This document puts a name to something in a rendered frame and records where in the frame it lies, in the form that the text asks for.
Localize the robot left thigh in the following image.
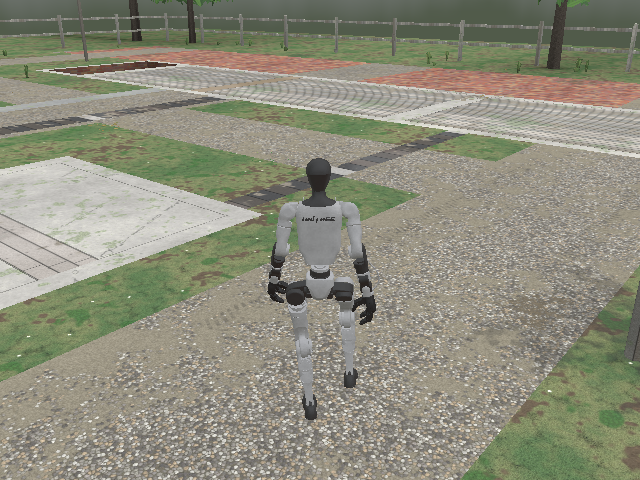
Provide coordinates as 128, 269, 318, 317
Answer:
286, 280, 313, 358

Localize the robot left forearm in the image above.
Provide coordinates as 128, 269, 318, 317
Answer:
268, 242, 285, 284

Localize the left robot hand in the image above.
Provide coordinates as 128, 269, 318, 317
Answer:
267, 281, 288, 303

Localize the robot right thigh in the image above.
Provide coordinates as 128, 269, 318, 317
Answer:
333, 277, 354, 328

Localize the robot right forearm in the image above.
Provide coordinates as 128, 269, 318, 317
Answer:
353, 243, 374, 297

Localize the right robot hand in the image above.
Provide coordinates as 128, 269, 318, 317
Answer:
352, 295, 376, 325

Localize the robot thigh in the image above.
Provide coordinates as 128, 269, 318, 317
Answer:
333, 277, 354, 328
286, 280, 313, 358

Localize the robot right upper arm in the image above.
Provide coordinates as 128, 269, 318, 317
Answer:
340, 201, 363, 259

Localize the robot left upper arm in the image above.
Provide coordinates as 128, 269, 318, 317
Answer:
274, 202, 298, 257

